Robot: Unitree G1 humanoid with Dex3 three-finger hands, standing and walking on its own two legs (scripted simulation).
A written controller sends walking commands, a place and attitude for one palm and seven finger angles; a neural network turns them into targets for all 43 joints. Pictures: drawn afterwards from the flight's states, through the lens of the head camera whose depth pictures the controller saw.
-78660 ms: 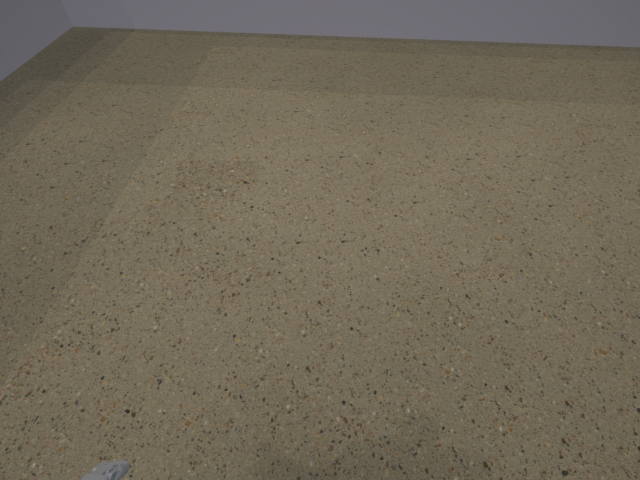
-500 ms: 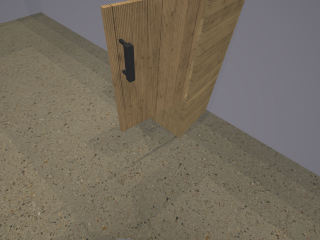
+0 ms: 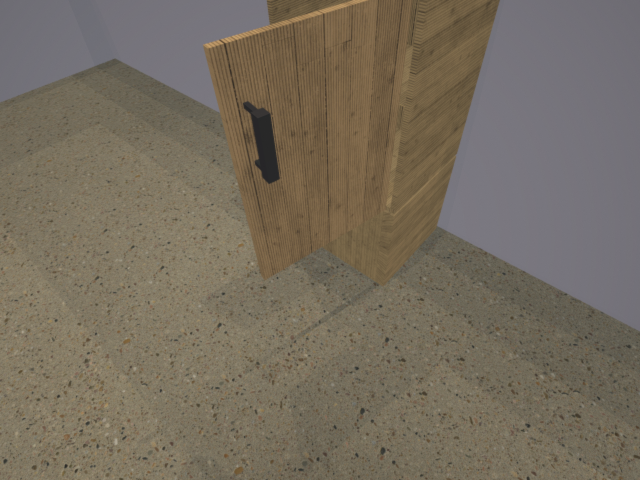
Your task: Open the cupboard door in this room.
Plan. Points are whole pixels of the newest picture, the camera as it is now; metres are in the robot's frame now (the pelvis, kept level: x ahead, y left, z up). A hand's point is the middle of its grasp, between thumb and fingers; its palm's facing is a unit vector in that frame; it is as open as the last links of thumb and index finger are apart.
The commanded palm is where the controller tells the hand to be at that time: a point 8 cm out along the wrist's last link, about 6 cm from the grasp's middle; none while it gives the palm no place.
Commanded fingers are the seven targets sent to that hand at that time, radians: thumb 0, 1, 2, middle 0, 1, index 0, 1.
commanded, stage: let the arm hang, fingers relaxed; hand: left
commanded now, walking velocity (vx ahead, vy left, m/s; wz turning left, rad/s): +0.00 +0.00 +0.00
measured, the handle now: (260, 142) +0.64 +0.15 +0.07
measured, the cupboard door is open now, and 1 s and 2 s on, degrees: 77 77 77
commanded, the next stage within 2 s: look to check the result in 0.24 s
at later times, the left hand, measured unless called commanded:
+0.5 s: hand out of the picture +0.11 +0.22 -0.15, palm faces -0.04 -0.94 -0.35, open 7.4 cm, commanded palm none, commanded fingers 0.00 0.90 0.90 -0.20 -0.30 -0.20 -0.30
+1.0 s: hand out of the picture +0.10 +0.22 -0.15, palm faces -0.03 -0.94 -0.34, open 7.4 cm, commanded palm none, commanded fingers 0.00 0.90 0.90 -0.20 -0.30 -0.20 -0.30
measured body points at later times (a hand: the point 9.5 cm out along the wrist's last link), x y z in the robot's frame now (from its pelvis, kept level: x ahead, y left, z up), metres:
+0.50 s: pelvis +0.03 -0.02 +0.00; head +0.05 -0.03 +0.45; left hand +0.11 +0.27 -0.13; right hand +0.08 -0.31 -0.14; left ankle +0.07 +0.12 -0.74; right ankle -0.03 -0.11 -0.74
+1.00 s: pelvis +0.03 -0.02 +0.00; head +0.05 -0.03 +0.45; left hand +0.10 +0.27 -0.13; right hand +0.10 -0.31 -0.14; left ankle +0.07 +0.12 -0.74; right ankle -0.03 -0.11 -0.74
